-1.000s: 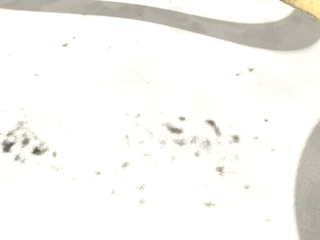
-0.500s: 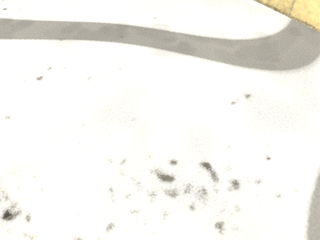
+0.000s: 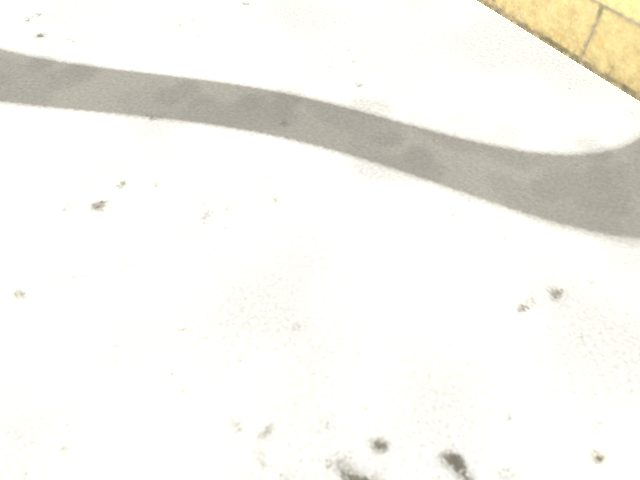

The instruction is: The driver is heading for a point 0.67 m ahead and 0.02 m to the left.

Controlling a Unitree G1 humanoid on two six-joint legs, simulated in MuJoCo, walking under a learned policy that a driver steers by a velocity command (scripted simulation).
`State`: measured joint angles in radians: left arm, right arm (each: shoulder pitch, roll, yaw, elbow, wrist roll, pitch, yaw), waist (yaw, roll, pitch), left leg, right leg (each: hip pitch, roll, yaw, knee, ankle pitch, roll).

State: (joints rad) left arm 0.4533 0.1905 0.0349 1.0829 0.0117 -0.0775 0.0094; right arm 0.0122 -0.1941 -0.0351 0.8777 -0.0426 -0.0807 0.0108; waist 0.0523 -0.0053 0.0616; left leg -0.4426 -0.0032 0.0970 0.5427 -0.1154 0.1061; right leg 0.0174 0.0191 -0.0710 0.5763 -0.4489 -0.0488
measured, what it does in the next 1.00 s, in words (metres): walks ahead: right foot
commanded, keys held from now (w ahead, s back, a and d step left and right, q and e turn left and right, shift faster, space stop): w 0.82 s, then no key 0.18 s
